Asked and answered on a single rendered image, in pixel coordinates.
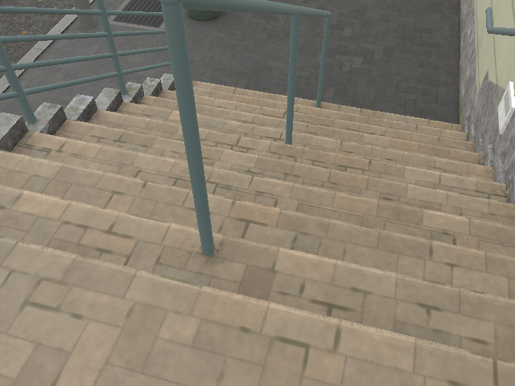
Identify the stairs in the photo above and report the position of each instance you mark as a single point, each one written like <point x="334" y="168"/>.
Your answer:
<point x="377" y="218"/>

